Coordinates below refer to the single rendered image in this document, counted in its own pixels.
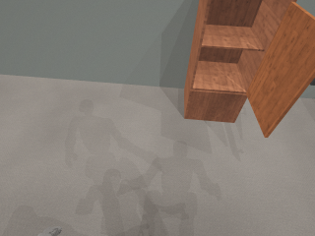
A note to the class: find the cupboard door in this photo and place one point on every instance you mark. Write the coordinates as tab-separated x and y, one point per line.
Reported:
287	69

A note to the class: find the robot left hand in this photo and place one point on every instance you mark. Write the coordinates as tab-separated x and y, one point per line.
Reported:
51	231

